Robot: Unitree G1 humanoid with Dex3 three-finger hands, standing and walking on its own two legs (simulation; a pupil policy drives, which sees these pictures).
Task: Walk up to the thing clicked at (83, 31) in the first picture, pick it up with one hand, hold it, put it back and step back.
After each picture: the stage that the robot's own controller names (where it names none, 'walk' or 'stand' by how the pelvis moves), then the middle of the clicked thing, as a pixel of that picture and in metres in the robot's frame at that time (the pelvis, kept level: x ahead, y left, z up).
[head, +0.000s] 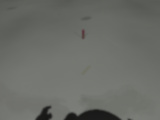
stand; (83, 34) +2.01 +0.19 -0.65
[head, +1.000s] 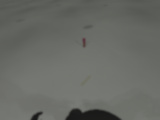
walk; (84, 42) +1.87 +0.28 -0.65
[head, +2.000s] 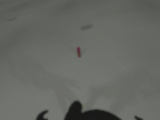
walk; (78, 52) +1.28 +0.33 -0.65
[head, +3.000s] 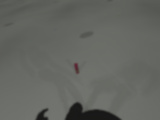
walk; (76, 68) +0.88 +0.29 -0.65
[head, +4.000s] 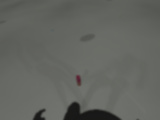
walk; (78, 80) +0.61 +0.20 -0.64
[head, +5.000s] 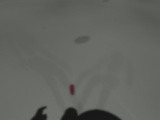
stand; (72, 90) +0.44 +0.18 -0.63
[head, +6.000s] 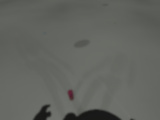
stand; (71, 95) +0.40 +0.21 -0.65
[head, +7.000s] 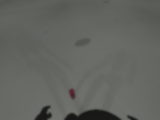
stand; (72, 94) +0.40 +0.21 -0.66
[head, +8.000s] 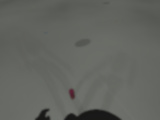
stand; (72, 94) +0.41 +0.20 -0.66
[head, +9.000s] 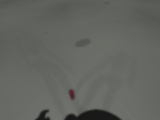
stand; (71, 94) +0.40 +0.21 -0.66
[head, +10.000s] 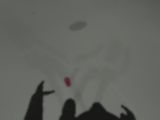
go down; (67, 82) +0.42 +0.21 -0.59
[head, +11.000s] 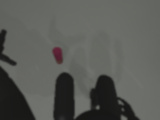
go down; (58, 56) +0.47 +0.24 -0.25
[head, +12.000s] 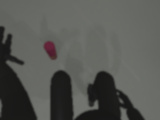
close in; (51, 52) +0.47 +0.26 -0.23
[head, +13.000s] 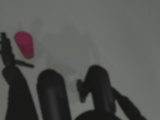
close; (26, 48) +0.45 +0.29 -0.16
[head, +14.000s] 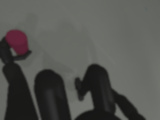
lift; (20, 47) +0.44 +0.30 -0.16
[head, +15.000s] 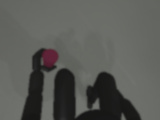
lift; (49, 61) +0.35 +0.27 -0.08
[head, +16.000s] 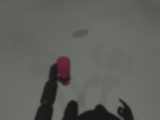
hold; (64, 73) +0.32 +0.17 +0.06
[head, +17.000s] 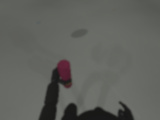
hold; (66, 76) +0.31 +0.16 +0.01
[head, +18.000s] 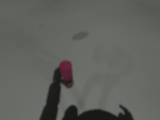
hold; (67, 76) +0.31 +0.15 +0.02
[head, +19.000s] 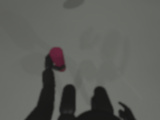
crouch; (59, 61) +0.40 +0.20 -0.04
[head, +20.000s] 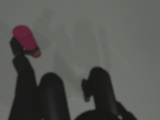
lower; (30, 45) +0.48 +0.28 -0.13
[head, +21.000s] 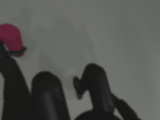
lower; (14, 44) +0.46 +0.31 -0.16
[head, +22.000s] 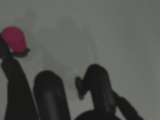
lower; (18, 46) +0.45 +0.31 -0.16
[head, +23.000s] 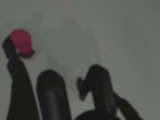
lower; (24, 47) +0.44 +0.30 -0.16
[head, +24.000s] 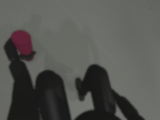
rest; (25, 49) +0.44 +0.28 -0.16
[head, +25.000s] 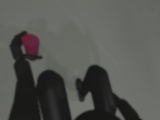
withdraw; (32, 50) +0.44 +0.26 -0.17
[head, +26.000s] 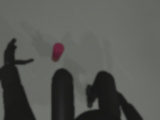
stand; (56, 54) +0.45 +0.23 -0.20
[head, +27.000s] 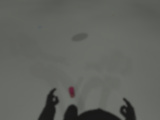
stand; (71, 92) +0.39 +0.17 -0.57
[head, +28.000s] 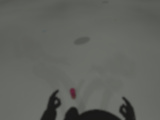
stand; (73, 94) +0.41 +0.18 -0.60
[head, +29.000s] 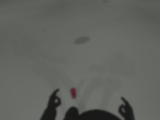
stand; (73, 93) +0.41 +0.17 -0.60
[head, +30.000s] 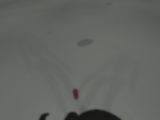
stand; (75, 94) +0.42 +0.16 -0.65
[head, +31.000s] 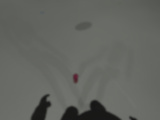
walk; (75, 78) +0.49 +0.12 -0.64
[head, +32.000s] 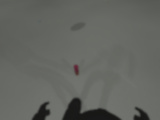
walk; (76, 70) +0.68 +0.22 -0.62
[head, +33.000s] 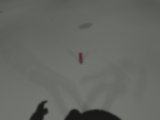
stand; (80, 58) +1.01 +0.18 -0.63
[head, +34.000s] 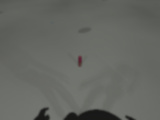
stand; (80, 61) +1.02 +0.17 -0.65
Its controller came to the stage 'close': yes
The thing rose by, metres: 0.68
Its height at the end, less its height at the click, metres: +0.00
